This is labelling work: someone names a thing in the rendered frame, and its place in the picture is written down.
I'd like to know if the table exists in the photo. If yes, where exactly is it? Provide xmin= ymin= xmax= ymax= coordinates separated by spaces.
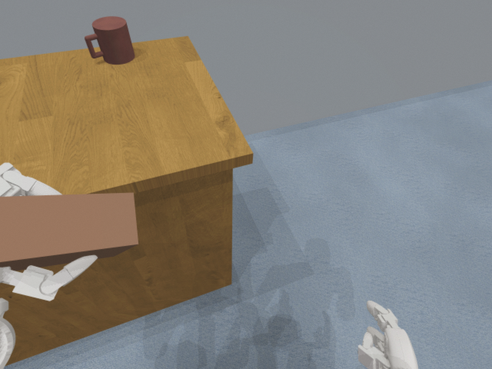
xmin=0 ymin=36 xmax=254 ymax=366

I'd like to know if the robot left forearm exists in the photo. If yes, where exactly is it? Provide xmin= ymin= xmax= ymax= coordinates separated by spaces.
xmin=0 ymin=298 xmax=15 ymax=369

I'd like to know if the right robot hand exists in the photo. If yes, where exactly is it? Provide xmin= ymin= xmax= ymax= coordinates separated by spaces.
xmin=358 ymin=301 xmax=418 ymax=369

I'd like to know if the sponge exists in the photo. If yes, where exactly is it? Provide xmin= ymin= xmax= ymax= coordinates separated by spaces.
xmin=0 ymin=193 xmax=138 ymax=271

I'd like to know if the left robot hand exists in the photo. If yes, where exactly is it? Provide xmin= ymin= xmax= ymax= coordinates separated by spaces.
xmin=0 ymin=163 xmax=98 ymax=301

